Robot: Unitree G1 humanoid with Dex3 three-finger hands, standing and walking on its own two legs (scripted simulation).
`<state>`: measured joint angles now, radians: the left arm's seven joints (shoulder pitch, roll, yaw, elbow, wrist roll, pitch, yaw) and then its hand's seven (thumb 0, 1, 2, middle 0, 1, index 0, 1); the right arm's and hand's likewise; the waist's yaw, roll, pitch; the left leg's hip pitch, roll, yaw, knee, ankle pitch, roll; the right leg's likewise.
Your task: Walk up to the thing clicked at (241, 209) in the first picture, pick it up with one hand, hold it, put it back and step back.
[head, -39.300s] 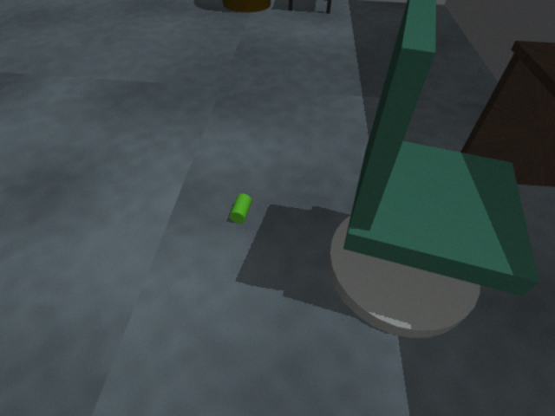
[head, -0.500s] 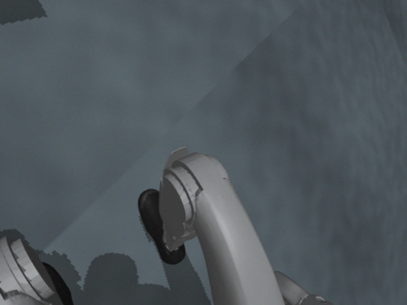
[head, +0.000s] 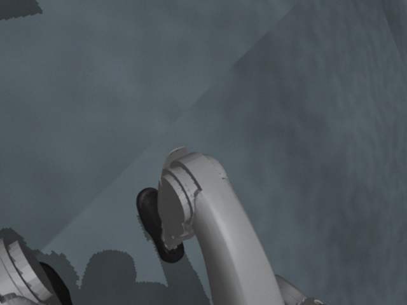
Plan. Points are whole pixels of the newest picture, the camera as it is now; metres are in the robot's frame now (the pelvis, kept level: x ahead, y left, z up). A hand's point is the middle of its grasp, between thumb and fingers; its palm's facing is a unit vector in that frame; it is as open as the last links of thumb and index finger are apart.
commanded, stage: close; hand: left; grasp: from above
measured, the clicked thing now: out of the picture +0.49 +0.33 -0.28
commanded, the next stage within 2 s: settle in 0.44 s
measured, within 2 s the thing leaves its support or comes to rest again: leaves its support in 0.90 s
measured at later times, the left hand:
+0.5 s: hand out of the picture +0.48 +0.32 -0.26, palm faces -0.40 -0.21 -0.89, open 10.3 cm
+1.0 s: hand out of the picture +0.49 +0.33 -0.23, palm faces -0.36 -0.21 -0.91, open 10.2 cm
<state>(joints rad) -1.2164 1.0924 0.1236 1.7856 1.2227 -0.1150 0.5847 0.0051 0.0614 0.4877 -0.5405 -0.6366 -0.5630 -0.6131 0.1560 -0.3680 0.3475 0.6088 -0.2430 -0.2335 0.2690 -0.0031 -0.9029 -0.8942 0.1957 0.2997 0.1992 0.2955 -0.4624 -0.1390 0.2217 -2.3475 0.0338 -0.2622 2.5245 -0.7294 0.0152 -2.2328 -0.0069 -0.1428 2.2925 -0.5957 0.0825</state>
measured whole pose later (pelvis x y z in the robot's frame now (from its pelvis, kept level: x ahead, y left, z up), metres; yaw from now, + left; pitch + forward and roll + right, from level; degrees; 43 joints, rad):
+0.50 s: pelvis +0.00 +0.00 +0.00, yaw +0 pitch +29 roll -16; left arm -1.23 1.10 0.10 1.79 1.21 -0.11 0.59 0.01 0.05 0.37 -0.64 -0.52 -0.66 -0.50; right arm 0.14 -0.37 0.37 0.60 -0.25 -0.23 0.26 0.00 -0.90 -0.89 0.19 0.30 0.20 0.30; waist -0.47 -0.14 0.23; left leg -2.34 0.03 -0.26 2.52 -0.73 0.02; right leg -2.23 -0.01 -0.15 2.28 -0.59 0.08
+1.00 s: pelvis +0.00 +0.00 +0.00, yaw +1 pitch +32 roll -15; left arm -1.13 1.00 0.17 1.58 1.22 -0.06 0.49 0.01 0.04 0.30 -0.74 -0.39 -0.76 -0.36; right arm 0.20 -0.36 0.27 0.63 -0.21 -0.20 0.28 0.00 -0.92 -0.90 0.20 0.30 0.20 0.30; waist -0.42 -0.10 0.15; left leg -2.36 0.03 -0.24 2.50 -0.73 0.01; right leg -2.26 -0.02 -0.13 2.29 -0.61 0.06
